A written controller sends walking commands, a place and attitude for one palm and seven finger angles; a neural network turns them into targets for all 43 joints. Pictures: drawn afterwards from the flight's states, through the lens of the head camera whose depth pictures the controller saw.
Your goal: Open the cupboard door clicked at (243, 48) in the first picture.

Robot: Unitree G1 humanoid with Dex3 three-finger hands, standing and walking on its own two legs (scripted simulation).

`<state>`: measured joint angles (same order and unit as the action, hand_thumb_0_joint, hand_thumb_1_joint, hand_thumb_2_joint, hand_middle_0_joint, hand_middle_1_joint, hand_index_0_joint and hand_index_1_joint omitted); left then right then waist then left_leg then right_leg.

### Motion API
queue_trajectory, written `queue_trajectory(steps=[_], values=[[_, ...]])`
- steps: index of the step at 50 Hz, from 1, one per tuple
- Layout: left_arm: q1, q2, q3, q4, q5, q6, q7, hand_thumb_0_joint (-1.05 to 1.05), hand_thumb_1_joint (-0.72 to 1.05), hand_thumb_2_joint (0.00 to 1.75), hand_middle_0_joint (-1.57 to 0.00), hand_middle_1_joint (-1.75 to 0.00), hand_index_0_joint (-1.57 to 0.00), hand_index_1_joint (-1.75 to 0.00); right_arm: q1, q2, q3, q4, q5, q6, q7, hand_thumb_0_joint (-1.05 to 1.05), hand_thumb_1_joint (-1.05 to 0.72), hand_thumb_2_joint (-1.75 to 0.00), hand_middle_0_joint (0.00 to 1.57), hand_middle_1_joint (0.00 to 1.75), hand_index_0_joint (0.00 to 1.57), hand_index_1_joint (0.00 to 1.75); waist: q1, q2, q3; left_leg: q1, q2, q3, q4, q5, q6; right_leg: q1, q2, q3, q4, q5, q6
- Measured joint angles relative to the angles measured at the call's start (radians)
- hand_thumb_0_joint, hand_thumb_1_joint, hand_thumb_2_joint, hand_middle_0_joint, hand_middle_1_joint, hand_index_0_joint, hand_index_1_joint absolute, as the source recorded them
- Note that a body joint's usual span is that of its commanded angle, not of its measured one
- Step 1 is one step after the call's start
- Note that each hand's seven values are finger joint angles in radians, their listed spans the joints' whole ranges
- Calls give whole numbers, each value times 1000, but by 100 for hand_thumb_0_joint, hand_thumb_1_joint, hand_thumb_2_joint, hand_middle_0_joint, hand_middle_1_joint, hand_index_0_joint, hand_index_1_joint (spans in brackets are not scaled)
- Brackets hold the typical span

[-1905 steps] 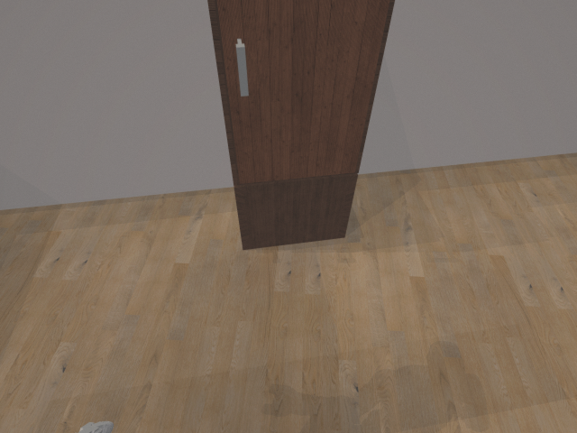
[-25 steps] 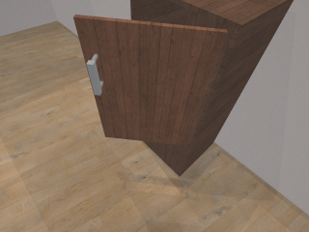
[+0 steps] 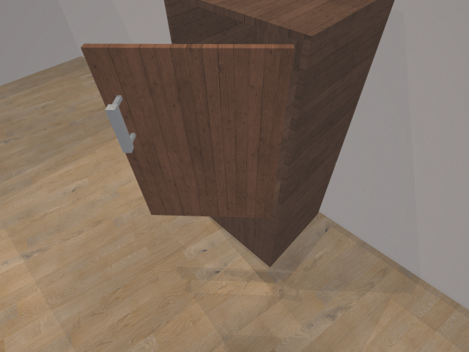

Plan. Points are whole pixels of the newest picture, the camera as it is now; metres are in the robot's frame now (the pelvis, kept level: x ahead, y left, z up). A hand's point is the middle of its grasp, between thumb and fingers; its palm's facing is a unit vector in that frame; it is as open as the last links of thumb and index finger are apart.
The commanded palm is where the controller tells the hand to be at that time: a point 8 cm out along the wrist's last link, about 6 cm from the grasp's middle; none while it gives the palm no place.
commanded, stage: come to a stop and stand still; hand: left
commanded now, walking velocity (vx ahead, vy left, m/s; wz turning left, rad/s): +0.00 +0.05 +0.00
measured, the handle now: (123, 124) +0.57 +0.30 +0.06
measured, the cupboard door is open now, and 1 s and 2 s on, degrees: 41 41 41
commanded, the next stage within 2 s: look again from close up in 0.66 s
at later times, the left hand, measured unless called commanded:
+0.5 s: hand out of the picture +0.03 +0.24 -0.18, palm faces +0.00 -0.97 -0.25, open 7.4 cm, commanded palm none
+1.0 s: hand out of the picture +0.02 +0.21 -0.18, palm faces -0.02 -0.98 -0.22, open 7.4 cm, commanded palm none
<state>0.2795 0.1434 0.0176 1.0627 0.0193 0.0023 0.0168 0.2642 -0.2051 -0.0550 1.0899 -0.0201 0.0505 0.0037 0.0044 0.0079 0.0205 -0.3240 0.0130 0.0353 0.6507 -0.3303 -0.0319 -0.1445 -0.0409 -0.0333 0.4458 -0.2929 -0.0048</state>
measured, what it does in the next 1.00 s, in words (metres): steps on the spot: left foot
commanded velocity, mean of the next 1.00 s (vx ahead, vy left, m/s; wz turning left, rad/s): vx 0.00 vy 0.00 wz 0.00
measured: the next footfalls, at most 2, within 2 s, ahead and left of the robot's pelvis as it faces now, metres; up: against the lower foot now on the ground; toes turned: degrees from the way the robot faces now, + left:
left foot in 0.08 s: +0.04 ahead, +0.13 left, +0.00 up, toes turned +3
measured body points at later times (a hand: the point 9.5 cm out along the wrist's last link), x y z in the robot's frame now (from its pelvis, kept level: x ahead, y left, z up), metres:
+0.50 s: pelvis +0.00 +0.05 -0.01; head +0.02 +0.04 +0.44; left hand +0.03 +0.29 -0.16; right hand +0.03 -0.18 -0.17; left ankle +0.00 +0.13 -0.74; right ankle -0.03 -0.11 -0.74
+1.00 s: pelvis +0.00 +0.02 +0.00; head +0.02 +0.02 +0.44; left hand +0.02 +0.26 -0.16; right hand +0.03 -0.21 -0.16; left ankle +0.00 +0.13 -0.74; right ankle -0.03 -0.11 -0.74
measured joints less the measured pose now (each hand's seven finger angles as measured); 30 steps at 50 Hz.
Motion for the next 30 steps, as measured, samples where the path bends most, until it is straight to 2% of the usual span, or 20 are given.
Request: queue_trajectory(steps=[3, 4, 5, 8, 10, 13, 17, 21, 30], values=[[-2, -1, 4, 20, -1, -4, 4, 1, 92, 90, -20, -30, -20, -30, 24, -3, 5, 15, 3, -11, -9, 1, -90, -90, 20, 30, 20, 30, -2, -6, 12, 71, -2, 6, -103, 37, -5, -4, 2, -7, 7, -6, 5], [-4, -2, 4, 25, -5, -5, 5, 1, 92, 90, -20, -30, -20, -30, 31, -6, 7, 20, 4, -19, -13, 1, -90, -90, 20, 30, 20, 30, -2, 0, 16, 98, 3, 3, -154, 99, -1, -10, 8, -13, 20, -15, 8], [-9, -2, 5, 31, -8, -6, 6, 1, 92, 90, -20, -30, -20, -30, 35, -7, 9, 28, 4, -26, -18, 1, -90, -90, 20, 30, 20, 30, -4, 5, 22, 113, 6, -2, -181, 97, 8, -17, 12, -21, 36, -25, 11], [-17, 1, 0, 34, -7, -16, 28, 1, 92, 90, -20, -30, -20, -30, 25, 3, 21, 25, 8, -26, -21, 1, -91, -90, 20, 30, 20, 30, 5, -1, 42, 79, 12, -2, -116, 42, 29, -23, 16, -21, 42, -25, 27], [-3, 5, -12, 22, -4, -23, 31, 1, 91, 90, -20, -30, -20, -30, 19, 9, 27, -9, 7, -29, -17, 1, -91, -90, 20, 30, 20, 30, -3, -3, 46, 58, 14, 7, -79, 18, 41, -38, 17, -12, 55, -28, 27], [-7, 12, -22, 17, -4, -16, 27, 1, 91, 90, -20, -30, -20, -30, 18, 24, 41, -48, 5, -59, -15, 1, -91, -90, 20, 30, 20, 30, -11, -4, 51, 52, -1, 18, -62, 9, 63, -53, 1, -1, 87, -45, 31], [-23, 18, -26, 9, -6, -7, 30, 1, 91, 90, -20, -30, -20, -30, 13, 32, 53, -54, 3, -61, -33, 1, -93, -90, 20, 30, 20, 30, -2, 14, 43, 67, -21, 27, -58, 2, 80, -42, -19, 6, 100, -58, 33], [-30, 29, -25, -4, -5, -3, 29, 1, 91, 90, -20, -30, -20, -30, -1, 21, 54, -47, 5, -57, -30, 2, -95, -90, 21, 30, 20, 30, 4, 19, 33, 90, -36, 41, -77, 7, 89, -30, -34, 20, 97, -55, 55], [-35, 53, -25, -8, -2, 6, 20, 1, 91, 90, -20, -30, -20, -30, -29, 13, 58, -47, 5, -65, -20, 1, -93, -90, 21, 30, 20, 30, 3, 6, 20, 114, -46, 62, -143, 42, 91, -31, -43, 41, 69, -32, 63]])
